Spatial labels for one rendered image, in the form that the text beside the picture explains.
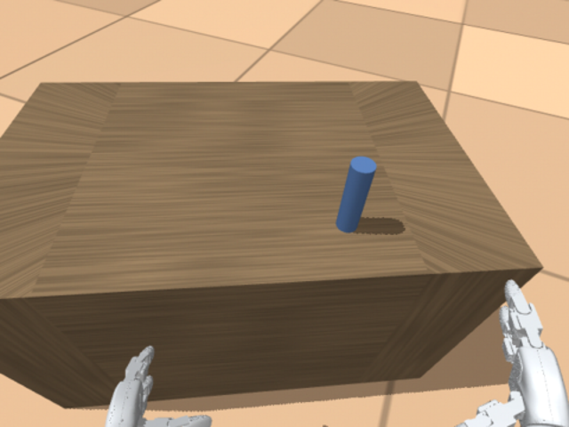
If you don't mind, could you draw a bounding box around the left robot hand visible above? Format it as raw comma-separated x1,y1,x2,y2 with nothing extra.
105,346,212,427

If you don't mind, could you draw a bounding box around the right robot hand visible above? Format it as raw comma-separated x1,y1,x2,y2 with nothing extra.
455,279,569,427

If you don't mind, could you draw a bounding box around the can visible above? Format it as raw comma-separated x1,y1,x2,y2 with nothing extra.
336,157,377,233

